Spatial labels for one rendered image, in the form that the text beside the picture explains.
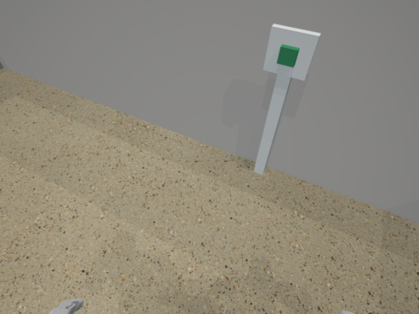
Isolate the button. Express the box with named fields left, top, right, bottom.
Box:
left=277, top=44, right=300, bottom=67

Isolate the panel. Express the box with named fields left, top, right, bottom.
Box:
left=254, top=24, right=321, bottom=175

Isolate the robot left hand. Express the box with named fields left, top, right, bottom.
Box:
left=49, top=298, right=84, bottom=314

